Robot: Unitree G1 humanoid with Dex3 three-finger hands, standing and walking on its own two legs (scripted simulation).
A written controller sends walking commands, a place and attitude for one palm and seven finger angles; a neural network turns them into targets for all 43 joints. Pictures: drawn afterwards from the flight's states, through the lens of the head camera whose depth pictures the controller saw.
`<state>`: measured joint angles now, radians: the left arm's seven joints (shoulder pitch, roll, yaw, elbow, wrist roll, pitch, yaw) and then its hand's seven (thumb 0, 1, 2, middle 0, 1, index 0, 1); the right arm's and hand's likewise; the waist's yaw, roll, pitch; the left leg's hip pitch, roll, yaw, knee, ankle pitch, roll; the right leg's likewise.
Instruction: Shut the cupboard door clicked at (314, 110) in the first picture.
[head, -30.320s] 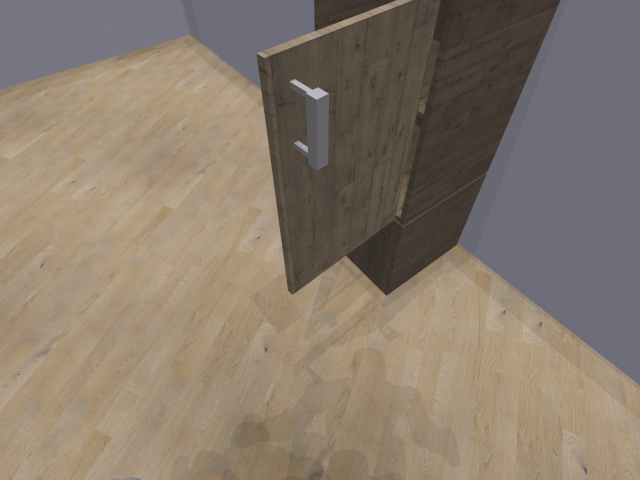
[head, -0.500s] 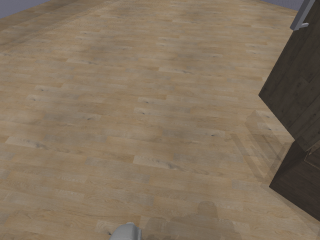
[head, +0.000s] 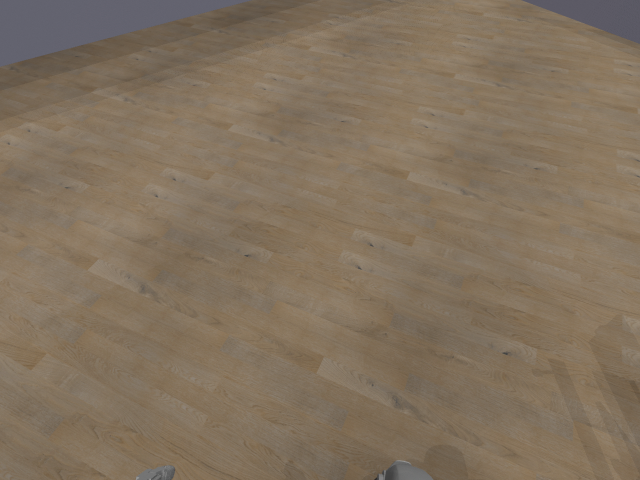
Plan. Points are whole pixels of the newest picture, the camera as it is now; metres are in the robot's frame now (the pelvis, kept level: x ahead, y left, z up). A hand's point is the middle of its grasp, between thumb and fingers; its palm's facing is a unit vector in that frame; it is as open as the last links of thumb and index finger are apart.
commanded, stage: walk to a spot facing it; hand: left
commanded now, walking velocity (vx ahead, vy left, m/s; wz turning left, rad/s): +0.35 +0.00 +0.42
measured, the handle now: out of the picture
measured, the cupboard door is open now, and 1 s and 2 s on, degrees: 58 58 58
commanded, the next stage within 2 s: turn to face it in 0.44 s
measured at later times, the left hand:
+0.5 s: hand out of the picture +0.11 +0.20 -0.19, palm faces +0.34 -0.93 -0.16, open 7.3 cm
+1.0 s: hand (184, 322) +0.39 +0.28 -0.17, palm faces +0.15 -0.97 -0.21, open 7.3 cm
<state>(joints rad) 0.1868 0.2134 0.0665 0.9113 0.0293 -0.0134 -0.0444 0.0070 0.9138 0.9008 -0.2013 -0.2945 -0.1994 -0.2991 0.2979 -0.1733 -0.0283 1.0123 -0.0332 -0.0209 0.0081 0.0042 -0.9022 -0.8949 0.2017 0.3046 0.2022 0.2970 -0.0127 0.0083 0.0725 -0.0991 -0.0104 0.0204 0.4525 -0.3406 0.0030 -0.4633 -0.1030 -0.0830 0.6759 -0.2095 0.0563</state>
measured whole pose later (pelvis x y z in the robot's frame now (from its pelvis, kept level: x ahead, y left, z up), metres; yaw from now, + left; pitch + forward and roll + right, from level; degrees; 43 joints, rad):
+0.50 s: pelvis +0.20 +0.04 -0.01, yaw +16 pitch +0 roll -1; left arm 0.39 0.17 0.06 1.03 0.02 -0.05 -0.01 0.00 0.92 0.90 -0.21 -0.30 -0.20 -0.30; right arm 0.11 -0.22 -0.05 0.91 -0.04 -0.02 0.05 0.01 -0.91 -0.90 0.20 0.30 0.20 0.30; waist 0.01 -0.02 0.11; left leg -0.45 0.04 0.13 0.59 -0.20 0.07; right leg -0.05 -0.18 -0.35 0.61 -0.46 0.08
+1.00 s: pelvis +0.35 +0.08 -0.01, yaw +7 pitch +0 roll -1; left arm 0.20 0.16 0.06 0.95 0.03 0.01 -0.01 0.00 0.91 0.90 -0.20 -0.29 -0.20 -0.30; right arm 0.21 -0.20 -0.05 1.00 -0.02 0.03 -0.03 0.00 -0.91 -0.90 0.20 0.30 0.20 0.30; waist 0.00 0.04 0.09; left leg -0.26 0.08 0.19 0.83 -0.51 -0.01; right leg -0.34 0.01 -0.09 0.63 -0.30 -0.04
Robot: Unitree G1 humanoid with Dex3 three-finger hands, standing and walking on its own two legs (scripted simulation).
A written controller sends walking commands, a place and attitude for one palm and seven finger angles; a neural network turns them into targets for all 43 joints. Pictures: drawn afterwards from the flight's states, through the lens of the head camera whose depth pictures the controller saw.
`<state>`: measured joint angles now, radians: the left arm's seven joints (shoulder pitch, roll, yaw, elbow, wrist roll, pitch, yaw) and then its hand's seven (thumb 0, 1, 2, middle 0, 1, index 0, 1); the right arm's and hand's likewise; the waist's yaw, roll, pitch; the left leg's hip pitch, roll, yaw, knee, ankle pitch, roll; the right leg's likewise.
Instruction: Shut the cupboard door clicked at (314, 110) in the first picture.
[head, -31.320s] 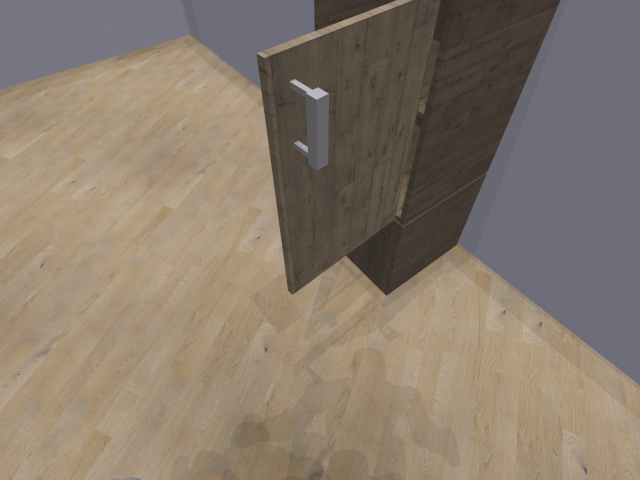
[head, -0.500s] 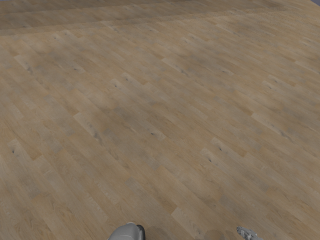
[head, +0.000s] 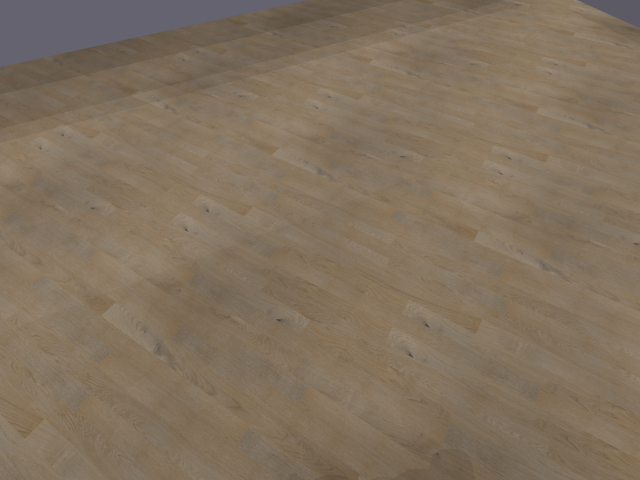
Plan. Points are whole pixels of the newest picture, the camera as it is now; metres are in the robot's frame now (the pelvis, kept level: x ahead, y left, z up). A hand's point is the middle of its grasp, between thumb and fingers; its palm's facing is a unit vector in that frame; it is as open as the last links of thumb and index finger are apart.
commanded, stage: turn to face it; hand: left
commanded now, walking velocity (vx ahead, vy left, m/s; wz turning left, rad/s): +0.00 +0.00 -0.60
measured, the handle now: out of the picture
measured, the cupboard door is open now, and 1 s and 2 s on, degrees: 58 58 58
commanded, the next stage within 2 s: none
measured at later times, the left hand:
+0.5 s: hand (172, 421) +0.21 +0.24 -0.14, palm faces -0.23 -0.95 -0.23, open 7.3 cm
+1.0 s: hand (235, 410) +0.23 +0.15 -0.15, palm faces -0.55 -0.81 -0.21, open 7.3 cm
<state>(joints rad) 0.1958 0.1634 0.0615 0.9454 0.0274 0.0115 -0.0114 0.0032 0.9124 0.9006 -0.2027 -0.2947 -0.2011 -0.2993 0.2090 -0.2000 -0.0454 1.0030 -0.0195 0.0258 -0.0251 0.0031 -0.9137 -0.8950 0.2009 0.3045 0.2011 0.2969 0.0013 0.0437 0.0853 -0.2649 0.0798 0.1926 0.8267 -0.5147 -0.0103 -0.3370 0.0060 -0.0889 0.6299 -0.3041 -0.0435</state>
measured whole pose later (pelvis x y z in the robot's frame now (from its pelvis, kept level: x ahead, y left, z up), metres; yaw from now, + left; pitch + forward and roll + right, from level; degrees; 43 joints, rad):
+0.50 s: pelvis +0.05 +0.06 +0.02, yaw -17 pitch +0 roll -2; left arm 0.15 0.28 0.10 0.88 0.02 0.08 -0.03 0.01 0.91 0.90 -0.20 -0.29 -0.20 -0.30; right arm 0.20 -0.20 -0.02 0.89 -0.04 0.01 -0.03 0.00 -0.90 -0.89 0.20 0.30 0.20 0.30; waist 0.01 0.00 0.08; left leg -0.25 0.11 0.13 0.49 -0.24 0.00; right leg -0.47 -0.01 -0.04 1.05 -0.46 0.06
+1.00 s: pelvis +0.05 +0.04 +0.01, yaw -35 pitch +1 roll +0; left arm 0.18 0.21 0.05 0.89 0.02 0.05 -0.01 0.01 0.91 0.90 -0.21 -0.30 -0.21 -0.30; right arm 0.17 -0.24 -0.04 0.89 -0.01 0.05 -0.02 0.01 -0.91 -0.90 0.20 0.30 0.20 0.30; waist 0.00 -0.01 0.08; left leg -0.41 0.04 0.04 0.77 -0.39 -0.09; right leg -0.28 0.03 0.09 0.53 -0.27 0.00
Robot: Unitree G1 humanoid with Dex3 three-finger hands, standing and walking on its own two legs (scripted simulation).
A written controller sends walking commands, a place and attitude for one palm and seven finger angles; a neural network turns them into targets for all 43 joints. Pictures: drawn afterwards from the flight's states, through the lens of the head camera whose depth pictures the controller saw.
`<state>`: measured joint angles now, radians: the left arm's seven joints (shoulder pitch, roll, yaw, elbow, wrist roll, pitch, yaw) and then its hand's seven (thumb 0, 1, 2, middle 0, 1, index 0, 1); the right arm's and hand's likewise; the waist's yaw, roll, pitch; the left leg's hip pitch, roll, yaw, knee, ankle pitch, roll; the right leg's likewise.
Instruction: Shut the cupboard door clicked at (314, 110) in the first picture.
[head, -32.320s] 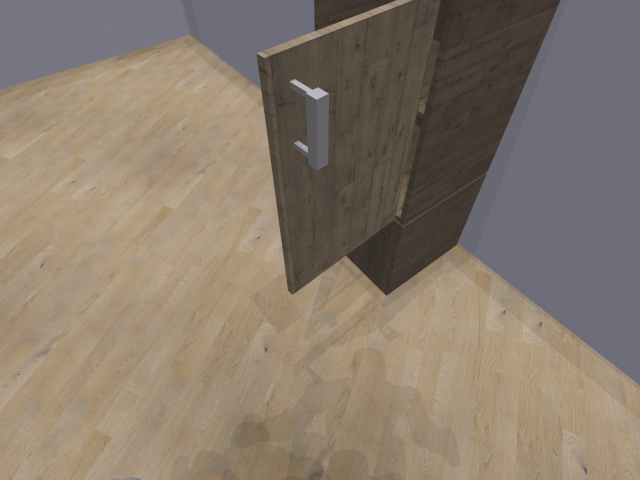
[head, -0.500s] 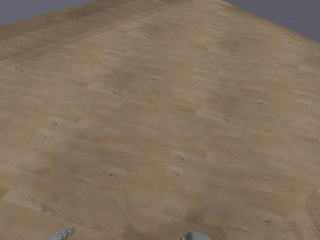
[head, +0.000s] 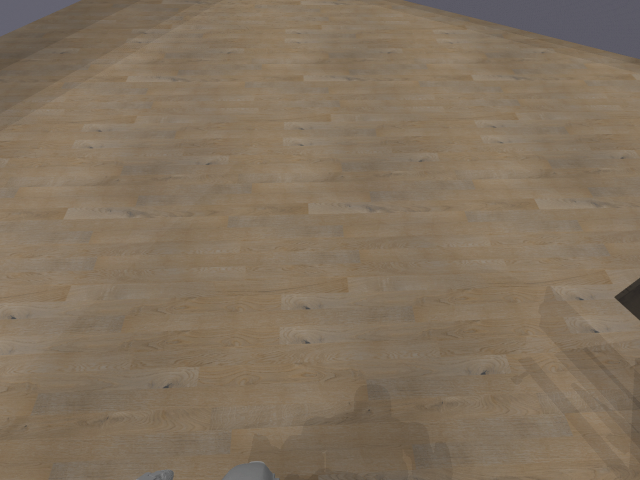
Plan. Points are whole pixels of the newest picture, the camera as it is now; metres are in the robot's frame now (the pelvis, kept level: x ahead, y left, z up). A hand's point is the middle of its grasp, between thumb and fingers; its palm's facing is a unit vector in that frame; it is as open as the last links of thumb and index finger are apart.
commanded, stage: turn to face it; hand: left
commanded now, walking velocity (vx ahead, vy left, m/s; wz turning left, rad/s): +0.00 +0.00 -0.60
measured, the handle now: out of the picture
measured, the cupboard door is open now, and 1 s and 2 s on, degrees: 58 58 58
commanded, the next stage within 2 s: take the last steps up to it in 1.58 s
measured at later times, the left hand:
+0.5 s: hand (216, 455) +0.17 +0.16 -0.15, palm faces -0.30 -0.91 -0.29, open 7.3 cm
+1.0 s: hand (237, 424) +0.21 +0.14 -0.16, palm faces -0.54 -0.82 -0.21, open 7.3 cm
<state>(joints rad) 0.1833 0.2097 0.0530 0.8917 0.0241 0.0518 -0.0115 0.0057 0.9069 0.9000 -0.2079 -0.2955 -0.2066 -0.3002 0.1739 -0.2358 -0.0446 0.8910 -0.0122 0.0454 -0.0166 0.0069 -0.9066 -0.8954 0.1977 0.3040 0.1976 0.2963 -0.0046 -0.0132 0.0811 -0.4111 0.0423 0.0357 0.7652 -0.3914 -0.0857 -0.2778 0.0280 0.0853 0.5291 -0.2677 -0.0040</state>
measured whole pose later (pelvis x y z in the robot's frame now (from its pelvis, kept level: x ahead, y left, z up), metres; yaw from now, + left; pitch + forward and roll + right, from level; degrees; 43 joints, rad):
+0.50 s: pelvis -0.01 -0.01 -0.01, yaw -18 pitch +0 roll -1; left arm 0.13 0.23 0.06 0.87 0.02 0.04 -0.02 0.00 0.91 0.90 -0.20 -0.29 -0.20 -0.30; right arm 0.22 -0.28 -0.06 0.93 -0.02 0.07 -0.02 0.01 -0.90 -0.89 0.20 0.30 0.20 0.30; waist -0.02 0.07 0.09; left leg -0.43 0.13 0.09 0.96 -0.51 -0.07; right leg -0.28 0.00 -0.04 0.60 -0.33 -0.02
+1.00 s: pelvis +0.01 +0.01 +0.01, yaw -36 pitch +1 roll -2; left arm 0.15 0.26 0.09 0.90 0.02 0.09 -0.04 0.01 0.91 0.90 -0.20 -0.29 -0.20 -0.30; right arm 0.21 -0.21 -0.02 0.88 -0.04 0.01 -0.03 0.00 -0.90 -0.89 0.20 0.30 0.20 0.30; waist 0.01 0.00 0.09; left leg -0.25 0.12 0.17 0.50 -0.25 0.00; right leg -0.46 -0.02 -0.04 1.01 -0.46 0.06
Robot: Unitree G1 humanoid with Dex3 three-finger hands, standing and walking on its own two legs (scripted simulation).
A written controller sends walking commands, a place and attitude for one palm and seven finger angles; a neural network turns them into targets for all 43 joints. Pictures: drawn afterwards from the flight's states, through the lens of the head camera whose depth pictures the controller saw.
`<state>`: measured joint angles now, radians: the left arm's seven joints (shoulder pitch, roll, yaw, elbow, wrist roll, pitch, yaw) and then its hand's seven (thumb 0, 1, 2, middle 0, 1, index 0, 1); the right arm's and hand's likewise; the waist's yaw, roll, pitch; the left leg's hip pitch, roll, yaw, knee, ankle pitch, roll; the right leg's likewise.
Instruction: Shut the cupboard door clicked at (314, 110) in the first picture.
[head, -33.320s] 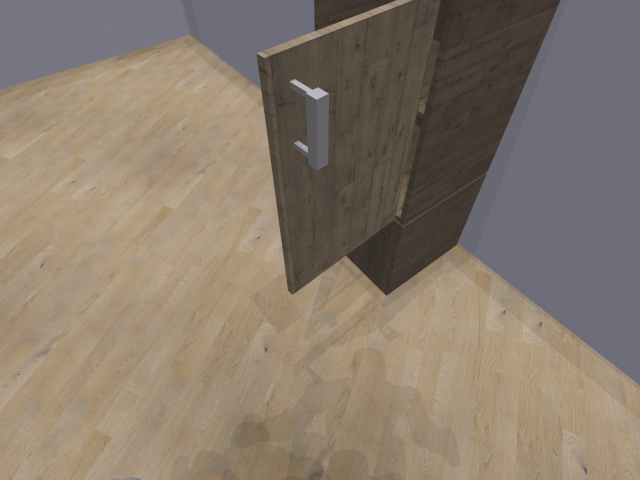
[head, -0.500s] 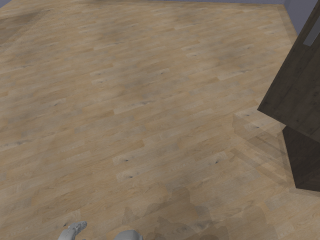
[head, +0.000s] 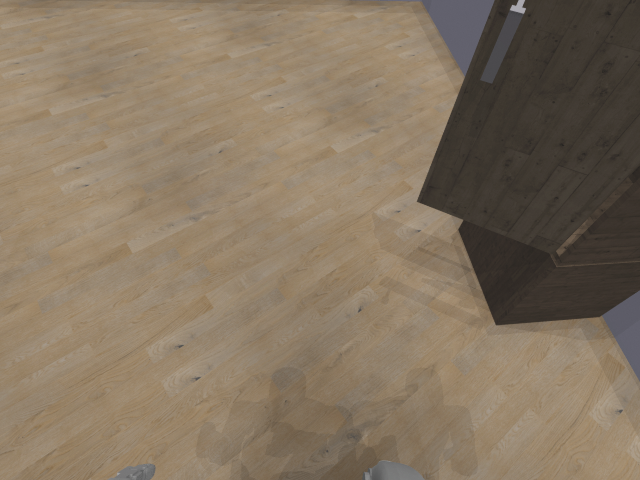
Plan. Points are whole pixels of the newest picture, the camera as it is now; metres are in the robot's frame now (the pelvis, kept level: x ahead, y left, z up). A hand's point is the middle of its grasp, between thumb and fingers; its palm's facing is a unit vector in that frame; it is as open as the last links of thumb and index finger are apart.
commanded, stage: turn to face it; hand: left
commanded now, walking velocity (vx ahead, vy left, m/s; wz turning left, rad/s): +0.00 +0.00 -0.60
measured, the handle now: (503, 41) +0.81 -0.27 +0.14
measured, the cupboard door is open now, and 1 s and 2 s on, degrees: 58 58 58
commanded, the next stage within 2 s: take the last steps up to it in 0.58 s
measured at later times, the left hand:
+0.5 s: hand (219, 466) +0.15 +0.15 -0.18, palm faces -0.23 -0.95 -0.21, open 7.3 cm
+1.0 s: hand (250, 467) +0.15 +0.10 -0.16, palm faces -0.34 -0.91 -0.22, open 7.3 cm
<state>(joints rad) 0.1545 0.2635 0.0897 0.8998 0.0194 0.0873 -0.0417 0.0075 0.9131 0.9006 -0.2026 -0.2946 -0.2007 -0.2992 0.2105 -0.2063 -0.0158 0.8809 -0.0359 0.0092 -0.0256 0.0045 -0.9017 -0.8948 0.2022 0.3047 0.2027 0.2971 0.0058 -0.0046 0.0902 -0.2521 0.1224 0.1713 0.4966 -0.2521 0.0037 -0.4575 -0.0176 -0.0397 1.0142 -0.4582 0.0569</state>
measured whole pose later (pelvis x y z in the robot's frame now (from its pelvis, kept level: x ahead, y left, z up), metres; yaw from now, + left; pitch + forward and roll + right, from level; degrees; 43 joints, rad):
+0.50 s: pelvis +0.02 -0.02 -0.01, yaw -14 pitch +2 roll -1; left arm 0.17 0.21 0.05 0.92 0.02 0.05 0.00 0.01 0.91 0.90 -0.21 -0.30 -0.21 -0.30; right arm 0.20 -0.24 -0.03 0.92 -0.01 0.03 -0.02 0.01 -0.91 -0.90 0.20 0.30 0.20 0.30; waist -0.01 0.00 0.05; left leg -0.33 0.05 0.05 0.59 -0.28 -0.06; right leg -0.28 0.03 0.06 0.55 -0.29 0.00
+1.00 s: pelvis +0.06 -0.06 +0.00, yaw -22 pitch +1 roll +0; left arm 0.28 0.18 0.05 1.01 0.02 -0.01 -0.01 0.00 0.91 0.90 -0.20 -0.29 -0.20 -0.30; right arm 0.25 -0.24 -0.05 1.02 -0.03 0.03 0.00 0.01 -0.91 -0.90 0.20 0.30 0.20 0.30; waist -0.02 0.03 0.03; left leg -0.49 0.08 0.08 1.01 -0.41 -0.05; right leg -0.11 0.03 -0.05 0.40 -0.31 -0.05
